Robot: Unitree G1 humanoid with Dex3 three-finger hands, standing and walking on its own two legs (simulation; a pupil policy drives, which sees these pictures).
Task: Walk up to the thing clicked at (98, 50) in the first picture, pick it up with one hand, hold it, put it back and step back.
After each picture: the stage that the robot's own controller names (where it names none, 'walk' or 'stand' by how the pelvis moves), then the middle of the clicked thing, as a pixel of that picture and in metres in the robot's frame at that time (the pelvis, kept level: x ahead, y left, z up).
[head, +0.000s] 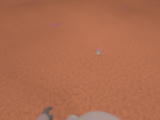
stand; (98, 51) +1.47 -0.14 -0.72
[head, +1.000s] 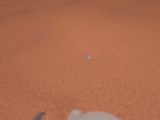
walk; (88, 56) +1.34 +0.15 -0.70
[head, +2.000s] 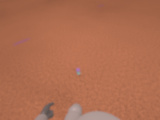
walk; (78, 71) +0.83 +0.27 -0.72
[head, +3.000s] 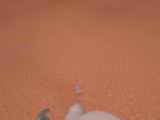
walk; (77, 89) +0.51 +0.23 -0.72
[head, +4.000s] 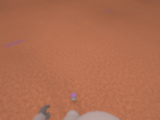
stand; (73, 96) +0.40 +0.19 -0.71
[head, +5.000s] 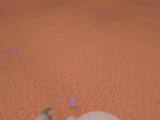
stand; (72, 101) +0.36 +0.21 -0.72
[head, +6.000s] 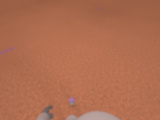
stand; (71, 100) +0.33 +0.23 -0.72
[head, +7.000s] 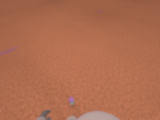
stand; (71, 100) +0.36 +0.23 -0.73
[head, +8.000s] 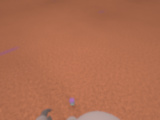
stand; (72, 101) +0.35 +0.22 -0.73
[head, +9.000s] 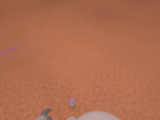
stand; (72, 101) +0.34 +0.22 -0.73
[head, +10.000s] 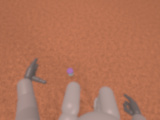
go down; (70, 72) +0.42 +0.21 -0.47
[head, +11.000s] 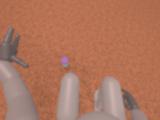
go down; (64, 61) +0.45 +0.23 -0.32
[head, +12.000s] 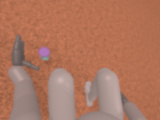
close in; (44, 54) +0.44 +0.26 -0.24
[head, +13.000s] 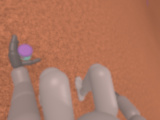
close; (25, 52) +0.43 +0.28 -0.23
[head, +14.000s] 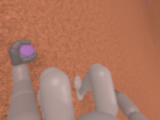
lift; (26, 52) +0.42 +0.27 -0.23
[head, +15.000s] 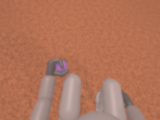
lift; (61, 68) +0.33 +0.22 -0.07
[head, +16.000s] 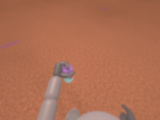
hold; (68, 73) +0.33 +0.17 +0.04
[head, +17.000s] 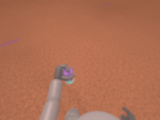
hold; (68, 75) +0.33 +0.17 +0.00
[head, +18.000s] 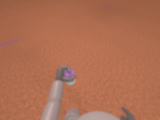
crouch; (69, 76) +0.33 +0.16 +0.00
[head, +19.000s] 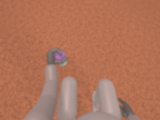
crouch; (61, 58) +0.43 +0.21 -0.11
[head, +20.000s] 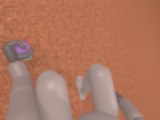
lower; (24, 51) +0.43 +0.28 -0.23
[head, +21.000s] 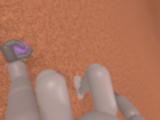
lower; (22, 51) +0.43 +0.28 -0.23
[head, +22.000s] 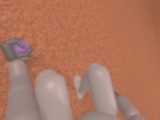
lower; (22, 50) +0.44 +0.28 -0.23
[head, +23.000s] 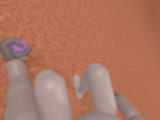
lower; (21, 49) +0.44 +0.28 -0.23
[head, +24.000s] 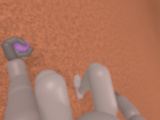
loosen; (22, 49) +0.44 +0.28 -0.23
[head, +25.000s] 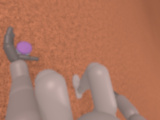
withdraw; (23, 50) +0.44 +0.26 -0.23
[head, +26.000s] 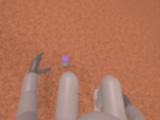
walk; (65, 60) +0.45 +0.22 -0.30
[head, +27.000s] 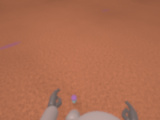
stand; (74, 98) +0.38 +0.17 -0.65
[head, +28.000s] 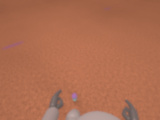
stand; (74, 97) +0.39 +0.19 -0.66
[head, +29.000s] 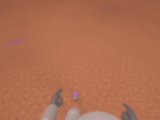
stand; (75, 95) +0.39 +0.18 -0.67
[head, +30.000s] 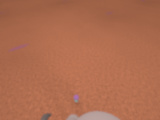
walk; (76, 98) +0.40 +0.18 -0.72
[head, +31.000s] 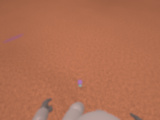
walk; (80, 83) +0.51 +0.15 -0.70
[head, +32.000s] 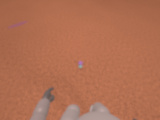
walk; (80, 64) +0.80 +0.15 -0.69
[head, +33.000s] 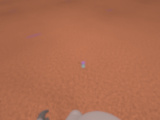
stand; (83, 64) +1.06 +0.21 -0.70
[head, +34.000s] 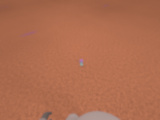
stand; (81, 62) +1.06 +0.21 -0.72
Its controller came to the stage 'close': yes
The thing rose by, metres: 0.70
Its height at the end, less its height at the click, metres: +0.00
